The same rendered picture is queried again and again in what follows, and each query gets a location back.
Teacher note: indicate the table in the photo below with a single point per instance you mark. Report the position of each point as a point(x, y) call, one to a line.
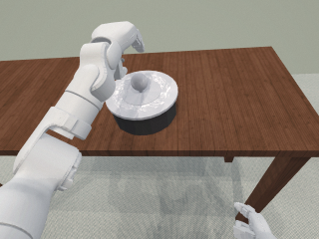
point(237, 102)

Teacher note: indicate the knob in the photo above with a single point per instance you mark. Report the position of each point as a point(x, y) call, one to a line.
point(139, 81)

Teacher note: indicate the pot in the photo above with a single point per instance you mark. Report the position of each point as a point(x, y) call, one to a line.
point(147, 126)

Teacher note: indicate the right robot hand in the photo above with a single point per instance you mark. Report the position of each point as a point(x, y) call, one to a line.
point(256, 223)

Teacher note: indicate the lid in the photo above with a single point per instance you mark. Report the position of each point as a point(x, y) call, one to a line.
point(129, 104)

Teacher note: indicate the left robot upper arm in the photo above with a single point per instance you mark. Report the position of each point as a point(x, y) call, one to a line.
point(25, 199)

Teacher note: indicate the left robot hand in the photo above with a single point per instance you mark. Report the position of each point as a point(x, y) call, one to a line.
point(126, 34)

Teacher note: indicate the robot left forearm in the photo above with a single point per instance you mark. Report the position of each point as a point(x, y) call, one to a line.
point(92, 85)

